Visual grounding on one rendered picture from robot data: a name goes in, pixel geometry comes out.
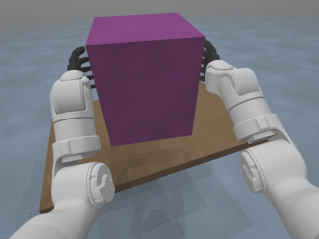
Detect table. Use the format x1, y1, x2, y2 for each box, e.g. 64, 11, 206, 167
39, 81, 269, 214

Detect carton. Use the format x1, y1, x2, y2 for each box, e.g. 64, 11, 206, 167
85, 12, 206, 147

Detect right robot forearm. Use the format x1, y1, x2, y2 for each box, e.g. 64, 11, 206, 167
205, 60, 308, 177

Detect right robot hand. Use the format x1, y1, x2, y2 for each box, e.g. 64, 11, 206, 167
200, 39, 220, 82

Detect left robot forearm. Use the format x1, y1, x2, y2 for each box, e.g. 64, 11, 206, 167
49, 70, 101, 202

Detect robot left upper arm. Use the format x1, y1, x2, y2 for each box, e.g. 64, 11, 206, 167
9, 161, 115, 239

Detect left robot hand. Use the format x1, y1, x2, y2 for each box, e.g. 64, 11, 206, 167
67, 46, 96, 89

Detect robot right upper arm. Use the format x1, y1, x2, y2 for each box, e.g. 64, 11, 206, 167
240, 139, 319, 239

